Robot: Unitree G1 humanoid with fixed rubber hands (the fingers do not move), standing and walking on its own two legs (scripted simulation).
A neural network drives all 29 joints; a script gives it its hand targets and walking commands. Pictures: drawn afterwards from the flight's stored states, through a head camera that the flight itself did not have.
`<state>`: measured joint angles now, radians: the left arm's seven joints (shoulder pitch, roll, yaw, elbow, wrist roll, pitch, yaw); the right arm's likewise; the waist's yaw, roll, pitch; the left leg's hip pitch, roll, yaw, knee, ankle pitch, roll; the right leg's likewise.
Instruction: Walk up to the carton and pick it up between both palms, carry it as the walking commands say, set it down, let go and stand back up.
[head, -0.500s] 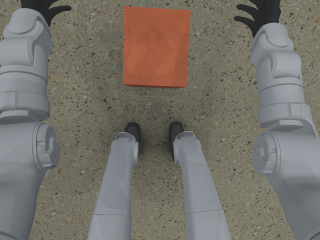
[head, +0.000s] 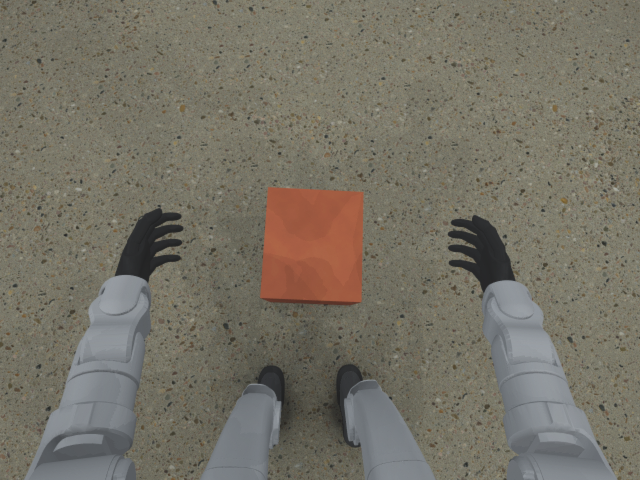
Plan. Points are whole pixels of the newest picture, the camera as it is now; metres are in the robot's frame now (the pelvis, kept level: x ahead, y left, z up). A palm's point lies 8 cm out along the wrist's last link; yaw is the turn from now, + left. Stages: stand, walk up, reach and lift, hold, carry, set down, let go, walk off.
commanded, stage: let go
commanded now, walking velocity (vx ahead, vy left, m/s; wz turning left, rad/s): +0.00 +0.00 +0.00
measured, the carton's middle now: (312, 252) +0.45 -0.01 -0.60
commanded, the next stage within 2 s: stand in 0.86 s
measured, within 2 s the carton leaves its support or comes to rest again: neither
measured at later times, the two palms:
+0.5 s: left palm (74, 441) +0.17 +0.24 -0.03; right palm (550, 438) +0.16 -0.23 -0.03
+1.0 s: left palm (43, 441) +0.17 +0.27 -0.03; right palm (560, 429) +0.16 -0.25 -0.03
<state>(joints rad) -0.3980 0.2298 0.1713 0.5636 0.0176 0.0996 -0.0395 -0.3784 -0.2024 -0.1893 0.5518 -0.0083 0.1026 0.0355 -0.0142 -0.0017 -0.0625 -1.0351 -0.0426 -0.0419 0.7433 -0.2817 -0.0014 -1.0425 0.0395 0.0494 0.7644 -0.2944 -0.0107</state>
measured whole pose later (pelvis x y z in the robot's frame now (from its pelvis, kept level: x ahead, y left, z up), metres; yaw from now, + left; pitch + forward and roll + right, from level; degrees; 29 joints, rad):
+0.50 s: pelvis +0.02 +0.00 +0.05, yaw -1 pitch +1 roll +0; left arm 0.26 0.21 0.05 0.42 0.01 0.05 -0.07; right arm 0.27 -0.21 -0.04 0.42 0.01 0.05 0.07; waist -0.01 0.00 0.09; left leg -0.22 -0.03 -0.04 0.45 -0.25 0.01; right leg -0.21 0.03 0.05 0.45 -0.25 -0.01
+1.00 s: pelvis +0.03 +0.01 +0.04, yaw +0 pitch -3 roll +0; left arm 0.23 0.27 0.03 0.58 0.04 0.07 0.00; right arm 0.23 -0.27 -0.04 0.59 -0.03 0.07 0.01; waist 0.00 0.01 0.02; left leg -0.16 -0.03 -0.04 0.52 -0.31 0.02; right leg -0.15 0.02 0.04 0.50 -0.30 0.00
